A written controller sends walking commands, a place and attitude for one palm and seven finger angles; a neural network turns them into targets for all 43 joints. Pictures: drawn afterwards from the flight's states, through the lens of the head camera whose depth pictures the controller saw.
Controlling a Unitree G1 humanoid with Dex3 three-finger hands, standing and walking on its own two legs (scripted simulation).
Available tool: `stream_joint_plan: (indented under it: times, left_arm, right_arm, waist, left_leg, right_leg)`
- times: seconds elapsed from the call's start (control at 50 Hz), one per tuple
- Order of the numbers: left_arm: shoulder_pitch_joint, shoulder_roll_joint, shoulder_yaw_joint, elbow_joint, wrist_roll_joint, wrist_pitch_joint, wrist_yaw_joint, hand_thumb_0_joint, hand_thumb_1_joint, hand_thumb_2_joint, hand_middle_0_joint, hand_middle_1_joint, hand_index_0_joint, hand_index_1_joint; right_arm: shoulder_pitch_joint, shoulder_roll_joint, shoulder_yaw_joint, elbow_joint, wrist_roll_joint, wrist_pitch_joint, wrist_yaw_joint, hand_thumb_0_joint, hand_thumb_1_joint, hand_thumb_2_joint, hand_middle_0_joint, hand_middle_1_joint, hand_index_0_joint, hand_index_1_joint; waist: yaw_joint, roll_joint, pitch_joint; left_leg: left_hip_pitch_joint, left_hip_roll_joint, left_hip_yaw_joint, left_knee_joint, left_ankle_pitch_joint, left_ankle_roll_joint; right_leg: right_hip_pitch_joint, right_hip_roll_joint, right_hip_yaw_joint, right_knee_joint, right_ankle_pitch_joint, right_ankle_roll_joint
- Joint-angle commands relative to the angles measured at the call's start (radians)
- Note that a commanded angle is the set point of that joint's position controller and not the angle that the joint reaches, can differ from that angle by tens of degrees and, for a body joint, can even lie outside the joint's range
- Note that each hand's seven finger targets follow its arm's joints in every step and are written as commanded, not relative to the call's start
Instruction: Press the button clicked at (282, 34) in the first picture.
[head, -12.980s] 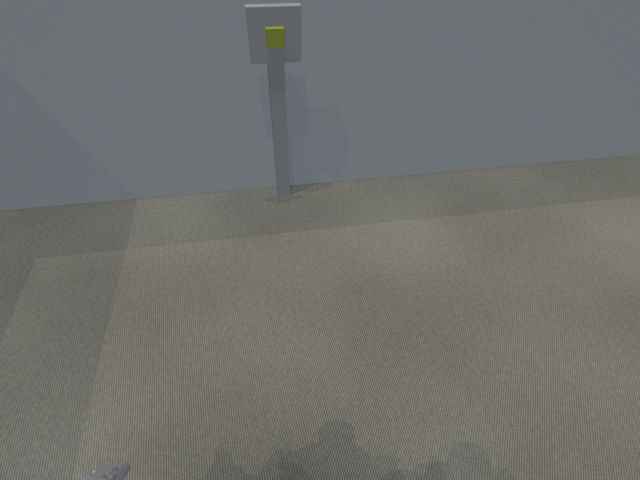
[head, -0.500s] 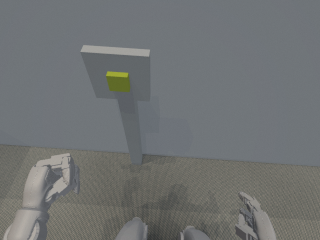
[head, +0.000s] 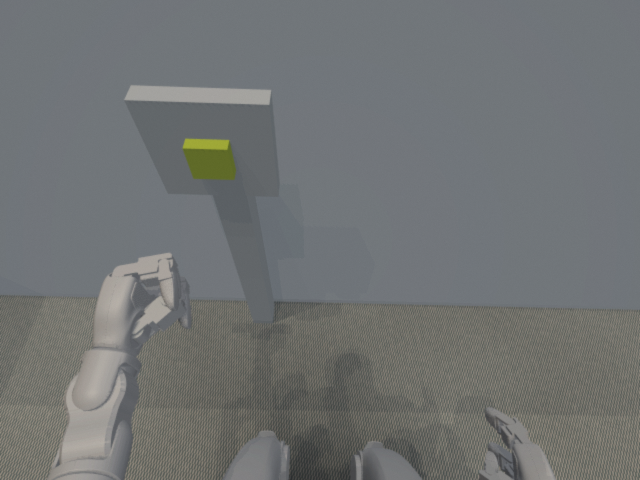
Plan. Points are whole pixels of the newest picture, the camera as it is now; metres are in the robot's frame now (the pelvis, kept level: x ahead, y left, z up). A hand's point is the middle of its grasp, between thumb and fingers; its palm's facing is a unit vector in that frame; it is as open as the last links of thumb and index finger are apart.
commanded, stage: aim a knuckle at the button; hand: left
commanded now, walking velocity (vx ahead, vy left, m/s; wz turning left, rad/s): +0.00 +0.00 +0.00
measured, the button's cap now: (211, 158) +0.53 +0.18 +0.06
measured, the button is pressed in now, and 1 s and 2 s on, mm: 0 0 0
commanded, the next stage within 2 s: press the button with the knuckle in 1.48 s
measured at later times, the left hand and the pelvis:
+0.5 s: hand (231, 236) +0.41 +0.14 +0.03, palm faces +0.01 -1.00 -0.02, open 3.1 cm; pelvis -0.01 +0.01 -0.01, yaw -1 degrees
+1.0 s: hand (222, 236) +0.41 +0.15 +0.03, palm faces +0.03 -1.00 -0.02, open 3.1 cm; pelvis +0.00 +0.00 +0.00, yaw +0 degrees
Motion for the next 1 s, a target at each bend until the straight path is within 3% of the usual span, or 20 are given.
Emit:
stream_joint_plan:
  times: [0.0, 0.02, 0.04, 0.06, 0.12, 0.18, 0.2, 0.22, 0.34, 0.44, 0.5, 0.54, 0.6, 0.68, 0.72, 0.8, 0.86, 0.9, 0.92, 0.98]
  left_arm:
    - [-0.249, 0.171, 0.085, -0.143, 0.012, -0.084, 0.042, 0.000, 0.900, 0.900, -1.300, -1.500, -1.300, -1.500]
    - [-0.276, 0.142, 0.057, -0.115, 0.022, -0.079, 0.047, 0.000, 0.900, 0.900, -1.300, -1.500, -1.300, -1.500]
    - [-0.330, 0.144, 0.054, -0.085, 0.030, -0.074, 0.056, 0.000, 0.900, 0.900, -1.300, -1.500, -1.300, -1.500]
    - [-0.366, 0.146, 0.058, -0.071, 0.034, -0.073, 0.064, 0.000, 0.900, 0.900, -1.300, -1.500, -1.300, -1.500]
    - [-0.403, 0.144, 0.056, -0.045, 0.044, -0.074, 0.080, 0.000, 0.900, 0.900, -1.300, -1.500, -1.300, -1.500]
    - [-0.525, 0.103, 0.004, -0.005, 0.058, -0.081, 0.093, 0.000, 0.900, 0.900, -1.300, -1.500, -1.300, -1.500]
    - [-0.562, 0.109, 0.004, 0.016, 0.062, -0.085, 0.100, 0.000, 0.900, 0.900, -1.300, -1.500, -1.300, -1.500]
    - [-0.582, 0.097, -0.005, 0.044, 0.070, -0.090, 0.106, 0.000, 0.900, 0.900, -1.300, -1.500, -1.300, -1.500]
    - [-0.719, 0.114, 0.026, 0.205, 0.104, -0.106, 0.160, 0.000, 0.900, 0.900, -1.300, -1.500, -1.300, -1.500]
    - [-0.831, 0.127, 0.050, 0.272, 0.131, -0.136, 0.200, 0.000, 0.900, 0.900, -1.300, -1.500, -1.300, -1.500]
    - [-0.903, 0.095, 0.024, 0.276, 0.138, -0.162, 0.211, 0.000, 0.900, 0.900, -1.300, -1.500, -1.300, -1.500]
    - [-0.921, 0.120, 0.045, 0.335, 0.147, -0.167, 0.219, 0.000, 0.900, 0.900, -1.300, -1.500, -1.300, -1.500]
    - [-0.844, 0.134, 0.073, 0.376, 0.153, -0.163, 0.221, 0.000, 0.900, 0.900, -1.300, -1.500, -1.300, -1.500]
    - [-0.780, 0.195, 0.132, 0.398, 0.144, -0.149, 0.212, 0.000, 0.900, 0.900, -1.300, -1.500, -1.300, -1.500]
    - [-0.781, 0.200, 0.137, 0.354, 0.136, -0.162, 0.201, 0.000, 0.900, 0.900, -1.300, -1.500, -1.300, -1.500]
    - [-0.821, 0.184, 0.109, 0.288, 0.119, -0.204, 0.173, 0.000, 0.900, 0.900, -1.300, -1.500, -1.300, -1.500]
    - [-0.813, 0.143, 0.062, 0.303, 0.115, -0.217, 0.144, 0.000, 0.900, 0.900, -1.300, -1.500, -1.300, -1.500]
    - [-0.871, 0.065, -0.016, 0.309, 0.107, -0.214, 0.123, 0.000, 0.900, 0.900, -1.300, -1.500, -1.300, -1.500]
    - [-0.853, 0.095, 0.019, 0.355, 0.106, -0.205, 0.122, 0.000, 0.900, 0.900, -1.300, -1.500, -1.300, -1.500]
    - [-0.915, 0.115, 0.027, 0.419, 0.105, -0.191, 0.120, 0.000, 0.900, 0.900, -1.300, -1.500, -1.300, -1.500]
  right_arm:
    - [0.007, -0.135, -0.056, -0.109, -0.004, -0.038, 0.000, 0.000, -0.900, -0.900, 0.200, 0.300, 0.200, 0.300]
    - [0.000, -0.130, -0.053, -0.108, -0.004, -0.032, 0.001, 0.000, -0.900, -0.900, 0.200, 0.300, 0.200, 0.300]
    - [0.007, -0.133, -0.054, -0.100, -0.004, -0.027, 0.001, 0.000, -0.900, -0.900, 0.200, 0.300, 0.200, 0.300]
    - [0.008, -0.132, -0.054, -0.097, -0.005, -0.024, 0.002, 0.000, -0.900, -0.900, 0.200, 0.300, 0.200, 0.300]
    - [0.020, -0.135, -0.057, -0.096, -0.007, -0.013, 0.006, 0.000, -0.900, -0.900, 0.200, 0.300, 0.200, 0.300]
    - [0.032, -0.135, -0.054, -0.083, -0.008, -0.005, 0.012, 0.000, -0.900, -0.900, 0.200, 0.300, 0.200, 0.300]
    - [0.040, -0.139, -0.055, -0.076, -0.009, -0.003, 0.012, 0.000, -0.900, -0.900, 0.200, 0.300, 0.200, 0.300]
    - [0.041, -0.139, -0.056, -0.072, -0.010, 0.001, 0.013, 0.000, -0.900, -0.900, 0.200, 0.300, 0.200, 0.300]
    - [0.071, -0.142, -0.056, -0.045, -0.021, 0.027, 0.025, 0.000, -0.900, -0.900, 0.200, 0.300, 0.200, 0.300]
    - [0.103, -0.142, -0.062, -0.035, -0.032, 0.047, 0.038, 0.000, -0.900, -0.900, 0.200, 0.300, 0.200, 0.300]
    - [0.124, -0.142, -0.068, -0.026, -0.039, 0.053, 0.048, 0.000, -0.900, -0.900, 0.200, 0.300, 0.200, 0.300]
    - [0.135, -0.146, -0.069, -0.013, -0.040, 0.064, 0.051, 0.000, -0.900, -0.900, 0.200, 0.300, 0.200, 0.300]
    - [0.146, -0.149, -0.071, -0.028, -0.041, 0.081, 0.059, 0.000, -0.900, -0.900, 0.200, 0.300, 0.200, 0.300]
    - [0.154, -0.142, -0.067, -0.044, -0.035, 0.105, 0.058, 0.000, -0.900, -0.900, 0.200, 0.300, 0.200, 0.300]
    - [0.150, -0.136, -0.066, -0.052, -0.034, 0.107, 0.055, 0.000, -0.900, -0.900, 0.200, 0.300, 0.200, 0.300]
    - [0.146, -0.130, -0.066, -0.043, -0.029, 0.102, 0.048, 0.000, -0.900, -0.900, 0.200, 0.300, 0.200, 0.300]
    - [0.142, -0.131, -0.069, -0.024, -0.026, 0.097, 0.048, 0.000, -0.900, -0.900, 0.200, 0.300, 0.200, 0.300]
    - [0.139, -0.128, -0.069, -0.016, -0.023, 0.092, 0.047, 0.000, -0.900, -0.900, 0.200, 0.300, 0.200, 0.300]
    - [0.145, -0.138, -0.074, -0.001, -0.023, 0.093, 0.045, 0.000, -0.900, -0.900, 0.200, 0.300, 0.200, 0.300]
    - [0.133, -0.142, -0.067, 0.000, -0.023, 0.096, 0.037, 0.000, -0.900, -0.900, 0.200, 0.300, 0.200, 0.300]
  waist:
    - [-0.006, 0.001, -0.306]
    - [-0.011, 0.023, -0.298]
    - [-0.024, -0.004, -0.292]
    - [-0.019, 0.022, -0.291]
    - [-0.013, 0.011, -0.347]
    - [-0.034, 0.037, -0.337]
    - [-0.049, 0.009, -0.329]
    - [-0.047, 0.011, -0.333]
    - [-0.056, 0.007, -0.340]
    - [-0.059, 0.027, -0.419]
    - [-0.074, 0.048, -0.466]
    - [-0.081, 0.021, -0.450]
    - [-0.058, 0.006, -0.467]
    - [-0.035, -0.056, -0.435]
    - [-0.029, -0.036, -0.454]
    - [-0.055, -0.042, -0.428]
    - [-0.067, 0.009, -0.400]
    - [-0.102, 0.030, -0.381]
    - [-0.093, 0.009, -0.366]
    - [-0.104, -0.014, -0.321]
  left_leg:
    - [0.176, 0.002, -0.064, -0.132, 0.297, -0.008]
    - [0.175, -0.001, -0.058, -0.132, 0.290, -0.008]
    - [0.170, 0.002, -0.062, -0.133, 0.274, -0.009]
    - [0.173, 0.000, -0.060, -0.133, 0.267, -0.011]
    - [0.205, 0.001, -0.063, -0.135, 0.296, -0.011]
    - [0.231, 0.005, -0.075, -0.137, 0.285, -0.018]
    - [0.230, 0.007, -0.082, -0.133, 0.280, -0.015]
    - [0.230, 0.006, -0.082, -0.133, 0.268, -0.017]
    - [0.210, 0.002, -0.085, -0.123, 0.269, -0.021]
    - [0.228, 0.001, -0.083, -0.105, 0.317, -0.023]
    - [0.269, 0.003, -0.090, -0.093, 0.370, -0.026]
    - [0.245, 0.005, -0.085, -0.091, 0.361, -0.026]
    - [0.219, -0.002, -0.072, -0.098, 0.372, -0.021]
    - [0.123, -0.014, -0.036, -0.105, 0.338, -0.009]
    - [0.115, -0.016, -0.027, -0.106, 0.345, -0.008]
    - [0.118, -0.013, -0.028, -0.106, 0.323, -0.004]
    - [0.167, -0.007, -0.035, -0.110, 0.306, -0.008]
    - [0.203, -0.006, -0.044, -0.104, 0.296, -0.006]
    - [0.195, -0.005, -0.049, -0.104, 0.283, -0.008]
    - [0.136, -0.011, -0.053, -0.098, 0.218, -0.003]
  right_leg:
    - [0.183, -0.019, 0.121, -0.145, 0.319, 0.050]
    - [0.170, -0.023, 0.122, -0.147, 0.316, 0.051]
    - [0.155, -0.022, 0.117, -0.147, 0.301, 0.053]
    - [0.148, -0.022, 0.119, -0.147, 0.292, 0.052]
    - [0.163, -0.020, 0.116, -0.141, 0.320, 0.049]
    - [0.110, -0.017, 0.100, -0.136, 0.296, 0.047]
    - [0.096, -0.013, 0.097, -0.136, 0.286, 0.047]
    - [0.084, -0.014, 0.098, -0.135, 0.273, 0.048]
    - [0.050, -0.015, 0.093, -0.120, 0.276, 0.046]
    - [0.051, -0.012, 0.095, -0.096, 0.318, 0.045]
    - [0.036, -0.008, 0.090, -0.084, 0.350, 0.044]
    - [0.040, -0.007, 0.093, -0.088, 0.354, 0.047]
    - [0.088, -0.006, 0.099, -0.091, 0.383, 0.045]
    - [0.203, -0.010, 0.133, -0.121, 0.432, 0.053]
    - [0.240, -0.014, 0.144, -0.122, 0.463, 0.054]
    - [0.246, -0.016, 0.161, -0.142, 0.458, 0.059]
    - [0.179, -0.014, 0.149, -0.151, 0.411, 0.057]
    - [0.118, -0.014, 0.139, -0.157, 0.376, 0.056]
    - [0.106, -0.013, 0.133, -0.159, 0.353, 0.056]
    - [0.083, -0.019, 0.145, -0.167, 0.284, 0.058]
